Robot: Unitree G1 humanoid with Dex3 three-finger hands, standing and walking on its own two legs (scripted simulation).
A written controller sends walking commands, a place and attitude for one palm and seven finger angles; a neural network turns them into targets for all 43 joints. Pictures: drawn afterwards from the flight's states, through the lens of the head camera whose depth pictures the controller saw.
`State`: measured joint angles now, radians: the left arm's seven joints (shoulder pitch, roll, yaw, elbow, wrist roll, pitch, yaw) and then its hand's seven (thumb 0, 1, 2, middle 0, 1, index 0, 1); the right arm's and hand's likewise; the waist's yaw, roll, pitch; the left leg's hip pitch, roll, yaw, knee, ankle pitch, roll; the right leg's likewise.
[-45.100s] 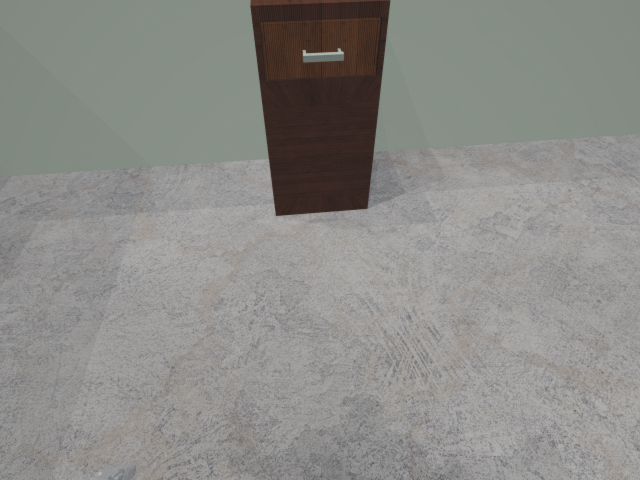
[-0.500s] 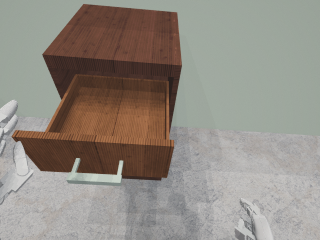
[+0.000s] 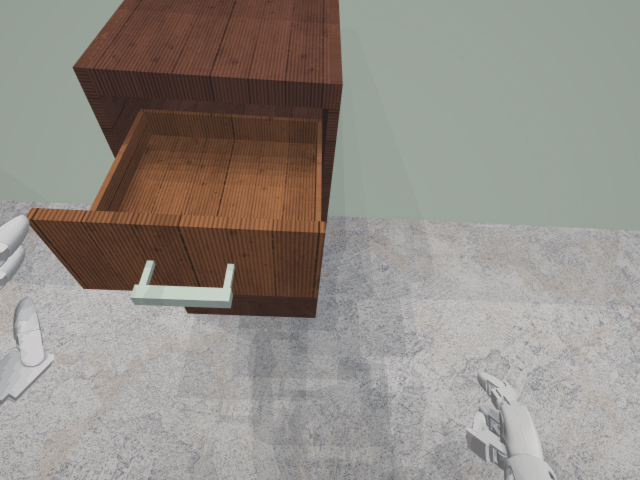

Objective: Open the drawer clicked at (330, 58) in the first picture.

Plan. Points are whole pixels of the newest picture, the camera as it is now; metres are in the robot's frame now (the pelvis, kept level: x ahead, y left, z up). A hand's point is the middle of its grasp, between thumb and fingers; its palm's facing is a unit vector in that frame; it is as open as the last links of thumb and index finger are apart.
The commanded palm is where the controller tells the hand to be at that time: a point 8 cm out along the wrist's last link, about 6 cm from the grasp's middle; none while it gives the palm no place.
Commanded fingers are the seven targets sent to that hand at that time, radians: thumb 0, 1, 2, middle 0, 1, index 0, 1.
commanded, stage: stop stepping back and stand still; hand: left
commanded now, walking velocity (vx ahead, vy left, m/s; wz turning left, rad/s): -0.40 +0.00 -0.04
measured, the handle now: (186, 283) +0.38 +0.21 -0.03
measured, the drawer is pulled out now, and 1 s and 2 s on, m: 0.28 0.28 0.28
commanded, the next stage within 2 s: let the arm hang, fingers relaxed in 0.86 s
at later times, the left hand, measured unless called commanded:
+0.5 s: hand out of the picture +0.06 +0.20 +0.15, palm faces +0.37 -0.83 -0.41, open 7.4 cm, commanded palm +0.01 +0.24 +0.18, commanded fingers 0.00 0.90 0.90 -0.20 -0.30 -0.20 -0.30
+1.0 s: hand out of the picture +0.04 +0.21 +0.11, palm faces +0.37 -0.82 -0.43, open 7.4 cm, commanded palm none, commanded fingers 0.00 0.90 0.90 -0.20 -0.30 -0.20 -0.30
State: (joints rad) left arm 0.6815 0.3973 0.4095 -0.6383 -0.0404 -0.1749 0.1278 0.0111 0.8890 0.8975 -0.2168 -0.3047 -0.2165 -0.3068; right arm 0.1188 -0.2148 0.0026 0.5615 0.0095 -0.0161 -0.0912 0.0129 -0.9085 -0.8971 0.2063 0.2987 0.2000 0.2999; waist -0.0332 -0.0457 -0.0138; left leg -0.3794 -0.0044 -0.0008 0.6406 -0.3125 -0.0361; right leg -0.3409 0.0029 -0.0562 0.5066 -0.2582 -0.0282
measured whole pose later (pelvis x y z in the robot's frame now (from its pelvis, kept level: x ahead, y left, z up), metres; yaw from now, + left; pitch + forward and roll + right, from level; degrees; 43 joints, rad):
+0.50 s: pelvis -0.12 -0.04 +0.01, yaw +0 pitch +2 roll +2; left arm 0.64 0.33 0.33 -0.51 -0.03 -0.14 0.13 0.01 0.89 0.90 -0.21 -0.30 -0.21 -0.31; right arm 0.29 -0.23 0.00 0.66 0.00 -0.04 -0.06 0.01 -0.91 -0.90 0.21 0.30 0.20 0.30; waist -0.03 -0.02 -0.12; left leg -0.39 0.00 0.04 0.87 -0.39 0.02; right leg -0.30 -0.02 -0.10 0.46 -0.21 -0.05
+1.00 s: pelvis -0.14 -0.04 +0.00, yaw +4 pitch +1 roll +0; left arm 0.54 0.32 0.27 -0.36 0.01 -0.16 0.11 0.01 0.89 0.90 -0.21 -0.30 -0.21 -0.31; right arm 0.22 -0.21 0.00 0.66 -0.01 -0.11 -0.01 0.01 -0.91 -0.90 0.21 0.30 0.20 0.30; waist -0.01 0.01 -0.05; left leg -0.28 0.00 0.01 0.55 -0.27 0.02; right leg -0.33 0.00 -0.10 0.60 -0.31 -0.03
